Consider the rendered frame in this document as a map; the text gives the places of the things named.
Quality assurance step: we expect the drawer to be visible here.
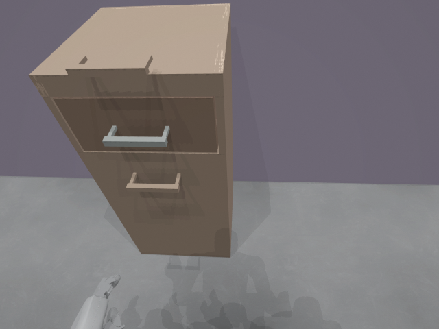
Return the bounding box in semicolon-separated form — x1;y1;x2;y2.
53;96;218;152

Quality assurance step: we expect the handle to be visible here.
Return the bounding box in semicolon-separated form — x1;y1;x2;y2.
102;125;170;147
65;64;149;77
126;183;180;193

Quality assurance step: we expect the cabinet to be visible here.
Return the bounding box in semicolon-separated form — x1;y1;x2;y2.
29;3;233;258

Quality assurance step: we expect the robot left hand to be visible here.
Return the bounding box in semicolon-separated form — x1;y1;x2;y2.
71;274;125;329

